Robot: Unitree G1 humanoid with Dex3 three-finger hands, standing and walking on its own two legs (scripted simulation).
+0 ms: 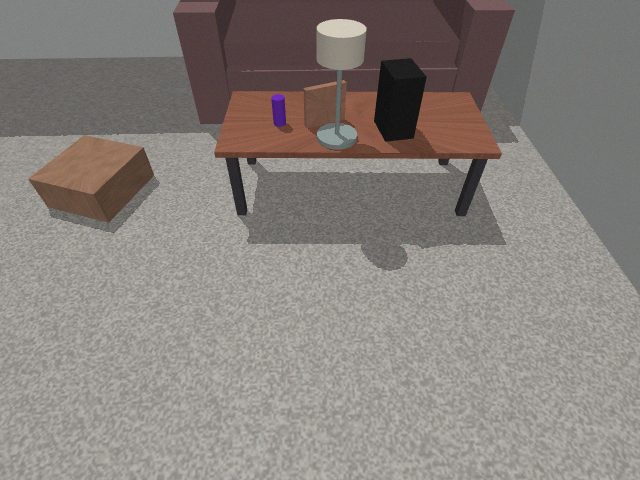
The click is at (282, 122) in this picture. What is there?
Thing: slim round
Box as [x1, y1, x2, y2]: [271, 94, 285, 126]
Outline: 276,94 271,97 273,121 275,125 281,126 285,124 284,98 282,95
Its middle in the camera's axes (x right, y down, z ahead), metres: -0.17 -0.54 +1.61
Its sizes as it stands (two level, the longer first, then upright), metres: 0.052 0.052 0.116
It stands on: a support 0.37 m high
